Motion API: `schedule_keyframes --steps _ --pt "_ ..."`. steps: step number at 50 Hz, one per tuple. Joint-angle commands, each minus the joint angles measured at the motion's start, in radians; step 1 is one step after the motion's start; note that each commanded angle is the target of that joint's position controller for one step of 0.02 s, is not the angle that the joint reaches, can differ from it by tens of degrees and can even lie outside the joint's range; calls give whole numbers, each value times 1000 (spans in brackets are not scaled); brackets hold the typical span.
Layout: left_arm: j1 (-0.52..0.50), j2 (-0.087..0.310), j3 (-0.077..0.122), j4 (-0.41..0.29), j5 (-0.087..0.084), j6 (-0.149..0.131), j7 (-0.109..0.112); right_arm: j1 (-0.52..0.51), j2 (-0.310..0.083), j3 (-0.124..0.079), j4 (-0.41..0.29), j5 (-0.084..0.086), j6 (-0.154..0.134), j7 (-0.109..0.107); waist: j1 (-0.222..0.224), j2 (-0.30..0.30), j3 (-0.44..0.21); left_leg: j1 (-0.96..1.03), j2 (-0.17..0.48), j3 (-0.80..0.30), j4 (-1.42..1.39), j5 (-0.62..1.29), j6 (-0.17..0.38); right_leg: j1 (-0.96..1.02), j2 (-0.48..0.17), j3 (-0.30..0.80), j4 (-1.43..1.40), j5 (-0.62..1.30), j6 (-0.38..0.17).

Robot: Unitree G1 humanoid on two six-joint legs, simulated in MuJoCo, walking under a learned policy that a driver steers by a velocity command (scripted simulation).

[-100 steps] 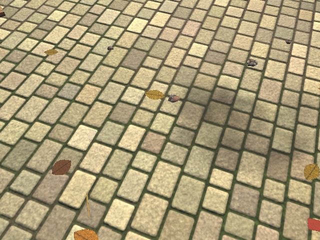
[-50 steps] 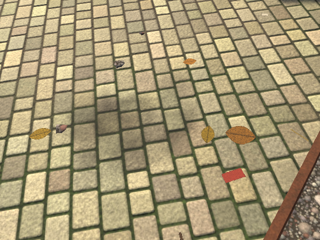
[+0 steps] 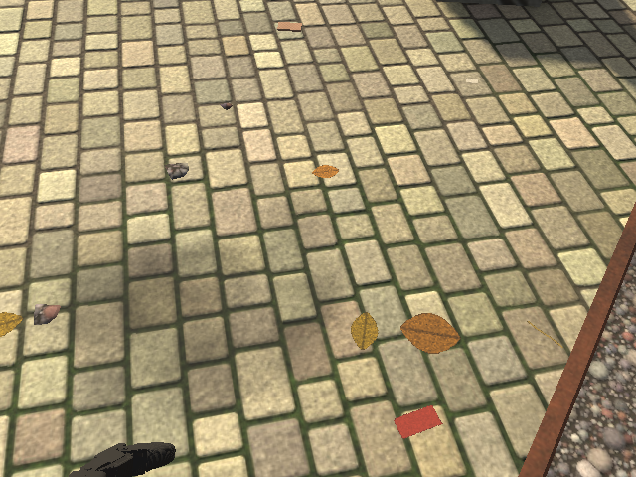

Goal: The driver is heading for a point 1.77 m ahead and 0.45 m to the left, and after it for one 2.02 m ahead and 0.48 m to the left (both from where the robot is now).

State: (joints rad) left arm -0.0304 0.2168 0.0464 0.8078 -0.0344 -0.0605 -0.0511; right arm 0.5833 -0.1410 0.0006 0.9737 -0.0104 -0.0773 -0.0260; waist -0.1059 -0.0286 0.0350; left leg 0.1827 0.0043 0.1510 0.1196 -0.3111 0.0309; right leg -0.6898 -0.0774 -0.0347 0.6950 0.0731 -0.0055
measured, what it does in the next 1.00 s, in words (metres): walks ahead: right foot, then left foot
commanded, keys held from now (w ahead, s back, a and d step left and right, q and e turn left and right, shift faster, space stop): w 1.00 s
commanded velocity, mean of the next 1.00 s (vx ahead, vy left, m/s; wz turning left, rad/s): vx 0.49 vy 0.00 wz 0.00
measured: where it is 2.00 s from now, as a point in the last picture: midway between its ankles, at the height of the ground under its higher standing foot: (237, 225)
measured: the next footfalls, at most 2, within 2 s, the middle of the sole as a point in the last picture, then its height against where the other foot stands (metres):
right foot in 0.14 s outside the picture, level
left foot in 0.68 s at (223, 427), level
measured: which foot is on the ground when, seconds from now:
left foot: down 0.00-0.16, up 0.18-0.66, down 0.68-1.00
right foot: up 0.00-0.12, down 0.14-0.70, up 0.72-1.00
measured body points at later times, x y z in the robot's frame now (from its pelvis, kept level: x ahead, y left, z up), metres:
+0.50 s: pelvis +0.30 -0.03 +0.01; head +0.32 -0.03 +0.46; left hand +0.30 +0.23 -0.14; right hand +0.49 -0.28 -0.09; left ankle +0.48 +0.15 -0.68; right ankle +0.25 -0.12 -0.74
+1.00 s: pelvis +0.59 +0.05 +0.01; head +0.60 +0.06 +0.46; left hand +0.74 +0.31 -0.11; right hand +0.61 -0.23 -0.12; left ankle +0.57 +0.12 -0.74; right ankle +0.73 -0.14 -0.67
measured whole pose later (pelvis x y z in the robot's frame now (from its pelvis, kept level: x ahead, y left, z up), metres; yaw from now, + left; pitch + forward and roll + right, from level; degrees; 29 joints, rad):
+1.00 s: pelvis +0.59 +0.05 +0.01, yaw +0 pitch +1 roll +1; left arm 0.11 0.29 0.06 0.89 0.00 -0.07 0.00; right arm 0.34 -0.25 -0.04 0.94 0.00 -0.09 0.01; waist -0.06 -0.04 0.01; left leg -0.08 -0.07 0.06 0.22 -0.15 0.08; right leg -0.67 -0.13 0.04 0.84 -0.05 0.00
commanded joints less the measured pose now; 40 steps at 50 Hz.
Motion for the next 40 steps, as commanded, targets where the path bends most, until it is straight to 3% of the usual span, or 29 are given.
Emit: schedule_keyframes --steps 1,3,5,6,7,8,9,10,11,12,13,14,15,17,19,21,24,27,29,32,33,34,35,36,37,38,39,40 --pt "-230 32 -1 -125 -2 -27 -17 71 -181 -42 -2 10 1 1 -1 136 150 -59 227 -83 -46 436 130 -16 46 -61 -119 -9 -20" --pt "-224 57 5 -138 1 -33 -24 43 -208 -54 4 17 7 3 34 167 138 -9 256 -68 25 671 124 35 70 -71 -161 -63 -59" --pt "-127 114 29 -120 5 -32 -20 9 -247 -70 6 17 17 0 114 224 50 53 282 -66 171 1037 105 162 119 -88 -166 -137 -106" --pt "24 159 51 -77 1 -30 -14 -15 -256 -75 4 11 28 -1 191 236 -40 54 270 -52 339 1154 88 317 147 -100 -185 -136 -135" --pt "221 207 75 -17 1 -22 0 -49 -257 -75 -6 8 33 -1 284 220 -145 -94 241 -45 564 1125 59 607 126 -58 -196 -88 -172" --pt "421 277 89 28 15 -10 21 -65 -200 -55 -43 -12 25 0 317 64 -309 -412 159 -67 907 585 40 976 -107 239 -121 -156 -223" --pt "418 265 82 35 24 -15 14 66 -55 -17 -43 19 -1 18 204 -195 -472 -731 -58 -201 1248 -212 -10 1196 -333 783 -325 -446 -402" --pt "334 183 61 42 23 -21 13 -62 -167 -47 -69 55 -33 19 232 -113 -352 -815 -17 -335 1338 -193 22 1054 -286 764 -442 -478 -343" --pt "267 133 46 37 26 -27 15 -166 -210 -59 -110 82 -45 19 201 -79 -202 -853 33 -299 1327 -116 42 901 -251 572 -457 -424 -295" --pt "202 116 38 38 25 -40 10 -210 -200 -57 -115 72 -49 10 152 28 -115 -811 89 -275 1259 -35 45 734 -213 438 -491 -282 -265" --pt "169 81 29 41 32 -52 8 -220 -210 -70 -112 54 -41 1 117 36 -86 -769 128 -268 1187 17 43 639 -167 339 -509 -210 -243" --pt "161 75 25 52 42 -59 7 -192 -194 -70 -106 44 -27 3 84 3 -74 -712 152 -272 1153 47 40 569 -139 281 -530 -185 -234" --pt "167 77 24 64 41 -62 7 -182 -179 -70 -105 40 -15 4 72 -12 -62 -694 161 -264 1125 50 33 526 -127 258 -553 -171 -240" --pt "199 107 26 92 35 -69 13 -216 -169 -67 -121 36 2 5 60 -15 -8 -727 179 -245 1060 56 11 455 -126 212 -593 -146 -251" --pt "230 142 29 106 36 -69 26 -319 -183 -65 -161 24 8 4 78 -4 37 -811 192 -233 953 135 -21 443 -121 181 -618 -125 -254" --pt "264 159 29 114 34 -62 37 -408 -185 -60 -188 17 3 8 104 0 48 -853 187 -216 802 257 -36 472 -101 142 -618 -97 -237" --pt "327 184 29 128 24 -54 44 -531 -166 -46 -213 20 -8 21 153 3 47 -811 141 -164 580 402 -37 513 -79 86 -613 -75 -202" --pt "396 198 31 156 13 -42 46 -627 -169 -39 -240 29 -14 38 188 -6 58 -820 114 -154 467 417 -31 617 -111 82 -578 -85 -195" --pt "419 203 34 170 11 -27 49 -664 -182 -39 -260 32 -18 52 187 -14 57 -835 104 -167 418 373 -11 704 -152 92 -535 -63 -184" --pt "393 226 43 166 15 -7 56 -598 -228 -55 -253 32 -25 66 125 -46 3 -720 65 -150 382 257 33 783 -182 95 -426 137 -152" --pt "368 228 42 160 18 1 56 -485 -258 -73 -221 31 -26 65 59 -49 -63 -572 31 -119 365 246 59 773 -151 65 -292 291 -132" --pt "369 201 31 150 28 6 58 -305 -309 -99 -165 28 -24 56 -14 -25 -183 -316 35 -123 388 260 92 677 -94 25 -74 299 -102" --pt "466 101 0 123 39 -4 53 -164 -409 -122 -136 0 -21 50 -2 165 -357 95 281 -479 399 196 219 321 23 -26 318 -25 -40" --pt "502 55 -18 141 28 -26 46 -129 -379 -116 -119 14 -16 56 4 322 -459 240 398 -871 209 15 316 81 151 66 558 -621 -9" --pt "420 171 12 126 0 -47 41 -187 -308 -91 -127 19 -18 57 -5 234 -342 159 367 -810 171 -71 265 -31 87 152 652 -619 -32" --pt "334 192 16 99 -18 -59 41 -270 -271 -80 -147 15 -20 52 14 179 -217 19 332 -663 157 -26 228 -60 35 127 645 -534 -49" --pt "294 183 16 93 -9 -60 48 -343 -249 -72 -156 9 -24 52 46 104 -130 -134 295 -548 125 83 213 -29 -13 105 583 -444 -48" --pt "292 180 24 96 7 -52 54 -383 -222 -64 -161 1 -31 54 79 97 -95 -231 260 -474 97 163 196 29 -49 111 513 -385 -46"
Velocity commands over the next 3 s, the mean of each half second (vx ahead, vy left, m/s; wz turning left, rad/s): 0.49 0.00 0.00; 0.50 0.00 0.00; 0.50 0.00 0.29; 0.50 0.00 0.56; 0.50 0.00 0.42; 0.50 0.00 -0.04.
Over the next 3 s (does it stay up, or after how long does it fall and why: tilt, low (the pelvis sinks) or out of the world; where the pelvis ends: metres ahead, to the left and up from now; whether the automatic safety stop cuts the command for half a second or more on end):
stays up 1.54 0.44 0.01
